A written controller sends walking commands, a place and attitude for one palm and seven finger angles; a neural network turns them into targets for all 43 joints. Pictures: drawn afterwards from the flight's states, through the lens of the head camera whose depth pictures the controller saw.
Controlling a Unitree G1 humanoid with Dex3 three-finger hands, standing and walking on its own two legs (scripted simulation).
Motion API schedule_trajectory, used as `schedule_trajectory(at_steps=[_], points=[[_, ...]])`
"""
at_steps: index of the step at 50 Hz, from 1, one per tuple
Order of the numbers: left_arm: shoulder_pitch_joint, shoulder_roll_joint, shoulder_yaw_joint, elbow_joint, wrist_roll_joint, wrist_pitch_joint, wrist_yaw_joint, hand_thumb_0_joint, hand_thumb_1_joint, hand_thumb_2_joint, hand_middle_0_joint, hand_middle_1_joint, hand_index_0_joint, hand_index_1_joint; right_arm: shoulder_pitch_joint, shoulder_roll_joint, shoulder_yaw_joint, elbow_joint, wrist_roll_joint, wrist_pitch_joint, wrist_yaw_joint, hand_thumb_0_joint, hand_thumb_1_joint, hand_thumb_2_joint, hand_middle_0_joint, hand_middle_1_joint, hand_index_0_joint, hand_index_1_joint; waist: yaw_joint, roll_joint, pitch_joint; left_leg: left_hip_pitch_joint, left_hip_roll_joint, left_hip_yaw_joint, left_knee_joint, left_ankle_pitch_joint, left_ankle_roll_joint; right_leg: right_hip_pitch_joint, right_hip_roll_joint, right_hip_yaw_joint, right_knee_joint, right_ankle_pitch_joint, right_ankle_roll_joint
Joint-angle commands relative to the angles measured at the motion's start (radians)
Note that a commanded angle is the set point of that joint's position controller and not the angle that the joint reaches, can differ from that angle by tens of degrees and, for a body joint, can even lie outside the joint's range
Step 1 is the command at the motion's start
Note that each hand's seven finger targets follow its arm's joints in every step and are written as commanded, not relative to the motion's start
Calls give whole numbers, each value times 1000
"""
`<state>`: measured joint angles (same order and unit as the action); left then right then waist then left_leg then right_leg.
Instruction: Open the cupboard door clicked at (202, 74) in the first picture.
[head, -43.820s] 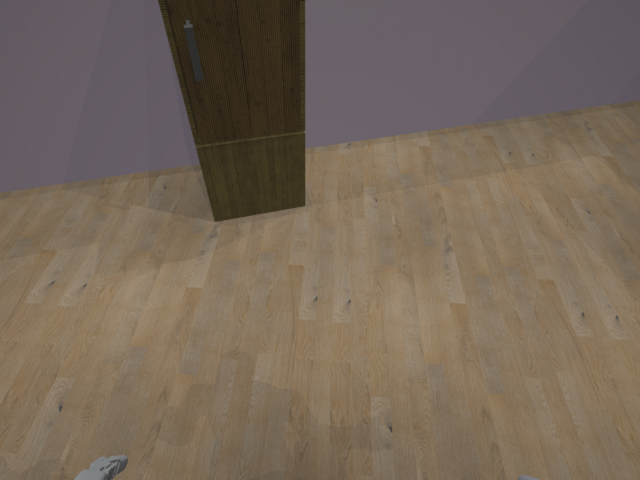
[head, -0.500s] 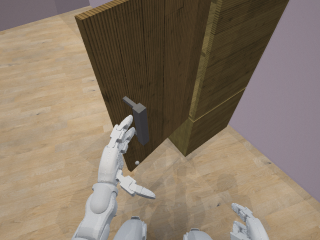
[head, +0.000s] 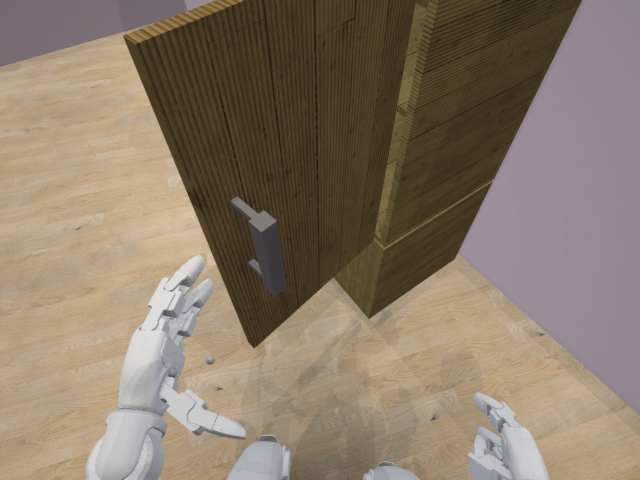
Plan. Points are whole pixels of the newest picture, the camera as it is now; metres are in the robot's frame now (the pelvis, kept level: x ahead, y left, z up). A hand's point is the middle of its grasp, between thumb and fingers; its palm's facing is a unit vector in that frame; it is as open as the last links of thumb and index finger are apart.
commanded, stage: slide the hand sideways off the handle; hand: left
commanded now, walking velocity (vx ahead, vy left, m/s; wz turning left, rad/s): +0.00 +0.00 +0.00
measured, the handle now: (259, 248) +0.39 +0.11 +0.06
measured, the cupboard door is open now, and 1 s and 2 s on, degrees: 100 100 100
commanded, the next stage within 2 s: draw the hand back to the body in 0.10 s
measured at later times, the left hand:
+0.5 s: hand (154, 361) +0.22 +0.18 +0.10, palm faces -0.02 -1.00 -0.06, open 16.3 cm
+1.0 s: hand (45, 343) +0.22 +0.25 +0.16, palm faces +0.26 -0.90 -0.35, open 13.9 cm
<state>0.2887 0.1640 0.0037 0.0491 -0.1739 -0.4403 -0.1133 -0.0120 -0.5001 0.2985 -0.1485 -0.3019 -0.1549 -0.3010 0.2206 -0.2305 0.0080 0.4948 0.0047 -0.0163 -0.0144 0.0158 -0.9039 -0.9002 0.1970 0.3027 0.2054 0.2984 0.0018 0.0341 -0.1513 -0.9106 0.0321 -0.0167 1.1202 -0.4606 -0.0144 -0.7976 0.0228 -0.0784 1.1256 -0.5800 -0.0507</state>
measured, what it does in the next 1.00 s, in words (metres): rises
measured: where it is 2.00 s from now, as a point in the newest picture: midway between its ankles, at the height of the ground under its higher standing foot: outside the picture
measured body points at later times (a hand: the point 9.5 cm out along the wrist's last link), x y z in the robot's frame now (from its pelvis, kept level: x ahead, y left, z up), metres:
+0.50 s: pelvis +0.01 +0.01 +0.02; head +0.03 +0.00 +0.47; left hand +0.22 +0.23 +0.11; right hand +0.17 -0.22 -0.07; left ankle +0.05 +0.13 -0.65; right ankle -0.01 -0.09 -0.65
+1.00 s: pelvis +0.02 +0.03 +0.06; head +0.02 +0.02 +0.51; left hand +0.20 +0.29 +0.18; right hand +0.20 -0.19 -0.01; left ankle +0.05 +0.13 -0.65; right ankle -0.01 -0.09 -0.65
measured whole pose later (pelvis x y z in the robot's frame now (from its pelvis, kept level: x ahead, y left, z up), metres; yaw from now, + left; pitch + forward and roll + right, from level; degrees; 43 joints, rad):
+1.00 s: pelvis +0.02 +0.03 +0.06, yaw +0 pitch +3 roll -1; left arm 0.53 0.32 0.14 -0.34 -0.06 -0.05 0.11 -0.01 -0.09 0.47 -0.17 -0.30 -0.17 -0.30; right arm 0.25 -0.22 0.06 0.51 0.03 -0.06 -0.12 0.02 -0.90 -0.90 0.20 0.30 0.21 0.30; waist 0.04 0.06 -0.09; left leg -0.45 0.01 0.02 0.73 -0.34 0.03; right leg -0.33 0.01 -0.04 0.68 -0.41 0.00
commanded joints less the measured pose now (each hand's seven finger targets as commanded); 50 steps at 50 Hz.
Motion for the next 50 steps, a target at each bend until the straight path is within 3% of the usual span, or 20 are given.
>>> schedule_trajectory(at_steps=[1,6,9,10,14,15,19,24,27,30,35,36,37,38,39,42,44,47,50], points=[[-35,92,52,-219,-35,-61,-60,0,-500,300,-150,-300,-150,-300,-42,-105,-46,-158,3,-57,-17,0,-900,-900,200,300,200,300,-20,-45,-212,174,-36,-1,-92,181,37,94,-13,99,-201,384,47],[-44,126,98,-267,-75,-59,-96,0,-500,300,-150,-300,-150,-300,-40,-108,-47,-160,4,-75,-33,0,-900,-900,200,300,200,300,-25,-60,-226,145,-35,-6,-61,174,36,99,-22,122,-202,386,57],[-87,115,80,-283,-75,-70,-94,0,-500,300,-150,-300,-150,-300,-39,-110,-45,-153,1,-90,-39,0,-900,-900,200,300,200,300,-37,-52,-208,133,-32,-12,-43,153,38,52,-17,121,-194,319,53],[-75,106,74,-267,-73,-69,-93,0,-500,300,-150,-300,-150,-300,-45,-108,-44,-153,2,-95,-39,0,-900,-900,200,300,200,300,-32,-31,-193,129,-32,-12,-44,139,36,37,-17,122,-197,294,51],[-17,198,149,-393,-76,-38,-75,0,-500,300,-150,-300,-150,-300,-32,-112,-47,-182,10,-97,-45,0,-900,-900,200,300,200,300,10,17,-289,223,-32,-8,-106,189,42,122,-4,105,-213,307,38],[7,185,139,-418,-77,-21,-73,0,-500,300,-150,-300,-150,-300,-31,-104,-44,-190,14,-95,-46,0,-900,-900,200,300,200,300,12,26,-296,254,-34,-5,-127,209,42,142,-3,94,-220,338,39],[113,174,167,-395,-93,69,-66,0,-500,300,-150,-300,-150,-300,-33,-98,-39,-197,28,-80,-50,0,-900,-900,200,300,200,300,11,-20,-229,279,-35,-5,-183,215,41,187,6,66,-264,365,47],[103,161,159,-369,-117,123,-87,0,-500,300,-150,-300,-150,-300,-38,-111,-26,-204,34,-86,-61,0,-900,-900,200,300,200,300,-20,-69,-92,278,-33,-17,-223,150,40,165,6,62,-334,286,55],[59,194,177,-424,-129,110,-108,0,-500,300,-150,-300,-150,-300,-27,-119,-21,-206,33,-105,-66,0,-900,-900,200,300,200,300,-20,-31,-94,319,-33,-22,-246,138,39,164,9,57,-350,254,49],[71,228,210,-496,-143,90,-121,0,-500,300,-150,-300,-150,-300,-28,-115,-19,-207,36,-125,-68,0,-900,-900,200,300,200,300,-3,24,-143,376,-34,-24,-266,175,39,203,13,53,-352,285,41],[116,245,247,-514,-152,124,-131,0,-325,375,-156,-300,-156,-300,-37,-110,-13,-199,46,-142,-64,0,-900,-900,200,300,200,300,9,67,-108,422,-30,-31,-311,204,33,226,20,23,-362,320,36],[94,377,266,-585,4,171,13,0,-290,390,-158,-300,-158,-300,-61,-107,-17,-203,33,-125,-91,0,-900,-900,200,300,200,300,60,61,-121,457,-20,-12,-364,195,40,234,-9,87,-444,310,22],[156,278,216,-563,18,215,80,0,-255,405,-159,-300,-159,-300,-53,-87,-6,-203,29,-116,-101,0,-900,-900,200,300,200,300,27,57,-51,471,-19,-6,-386,167,39,226,-16,78,-475,277,27],[191,246,203,-546,24,244,113,0,-220,420,-160,-300,-160,-300,-47,-86,-6,-199,30,-108,-104,0,-900,-900,200,300,200,300,22,8,-17,467,-15,-14,-399,149,38,225,-16,67,-486,261,31],[198,241,197,-559,46,264,138,0,-185,435,-161,-300,-161,-300,-51,-89,-6,-192,30,-102,-105,0,-900,-900,200,300,200,300,28,23,-17,485,-14,-10,-410,163,40,255,-14,68,-501,271,29],[197,265,202,-607,89,297,198,0,-80,480,-165,-300,-165,-300,-61,-94,0,-182,25,-87,-107,0,-900,-900,200,300,200,300,22,32,-22,550,-9,-4,-447,198,42,305,-16,53,-522,307,32],[186,297,234,-606,104,311,229,0,-10,510,-168,-300,-168,-300,-71,-97,2,-171,19,-88,-113,0,-900,-900,200,300,200,300,26,-5,-17,578,-7,-6,-480,213,44,349,-16,52,-557,320,33],[124,302,243,-628,119,319,253,0,95,555,-171,-300,-171,-300,-77,-98,7,-156,16,-95,-120,0,-900,-900,200,300,200,300,23,22,-8,636,-5,-4,-522,231,42,387,-19,47,-587,334,33],[118,315,270,-618,124,327,267,0,200,600,-175,-300,-175,-300,-93,-97,10,-133,12,-107,-122,0,-900,-900,200,300,200,300,29,8,16,673,-5,-3,-566,254,43,437,-20,45,-628,354,34]])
